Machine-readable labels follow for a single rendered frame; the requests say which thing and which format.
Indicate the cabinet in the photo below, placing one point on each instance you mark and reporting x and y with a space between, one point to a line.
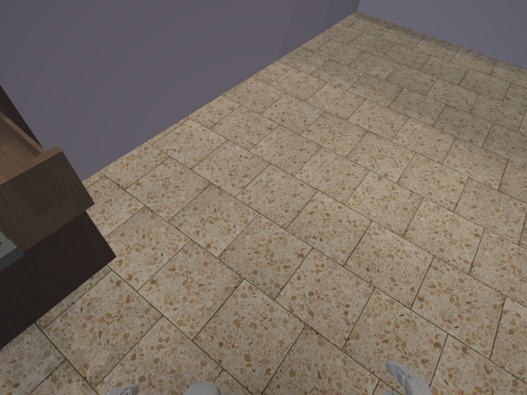
51 269

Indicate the handle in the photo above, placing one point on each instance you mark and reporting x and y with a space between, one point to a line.
9 252

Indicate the robot right hand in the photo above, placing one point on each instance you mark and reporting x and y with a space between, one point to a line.
408 379

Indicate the drawer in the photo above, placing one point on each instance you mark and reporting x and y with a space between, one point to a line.
39 190

